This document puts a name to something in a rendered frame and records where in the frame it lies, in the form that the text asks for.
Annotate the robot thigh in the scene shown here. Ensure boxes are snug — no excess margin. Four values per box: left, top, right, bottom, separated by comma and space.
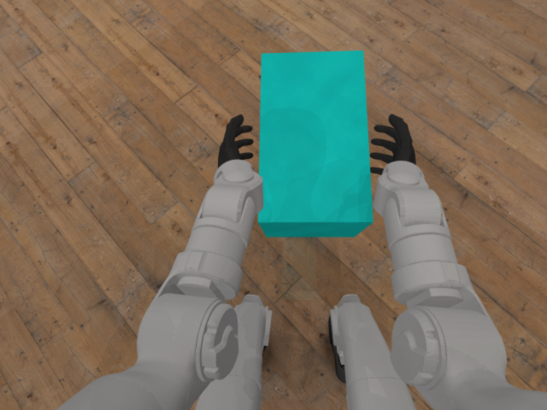
195, 302, 272, 410
330, 302, 416, 410

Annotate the robot right hand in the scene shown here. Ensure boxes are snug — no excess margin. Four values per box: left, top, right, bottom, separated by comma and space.
370, 114, 416, 175

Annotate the robot left forearm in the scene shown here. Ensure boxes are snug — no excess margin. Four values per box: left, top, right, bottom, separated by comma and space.
137, 160, 263, 353

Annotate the robot right upper arm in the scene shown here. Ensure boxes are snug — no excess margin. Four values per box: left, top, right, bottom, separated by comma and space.
390, 306, 547, 410

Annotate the robot right forearm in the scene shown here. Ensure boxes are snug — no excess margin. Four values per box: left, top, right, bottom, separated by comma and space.
373, 161, 507, 367

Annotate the robot left hand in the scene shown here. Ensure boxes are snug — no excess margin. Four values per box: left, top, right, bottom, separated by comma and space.
218, 114, 254, 169

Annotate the left robot thigh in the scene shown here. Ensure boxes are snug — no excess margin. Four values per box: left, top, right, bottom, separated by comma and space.
195, 302, 272, 410

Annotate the robot left upper arm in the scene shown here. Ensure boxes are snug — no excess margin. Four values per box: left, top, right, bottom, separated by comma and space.
56, 293, 238, 410

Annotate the right robot thigh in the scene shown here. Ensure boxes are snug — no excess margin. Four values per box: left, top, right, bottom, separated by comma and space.
330, 302, 416, 410

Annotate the carton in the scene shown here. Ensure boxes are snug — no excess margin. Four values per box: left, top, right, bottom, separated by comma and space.
258, 50, 373, 237

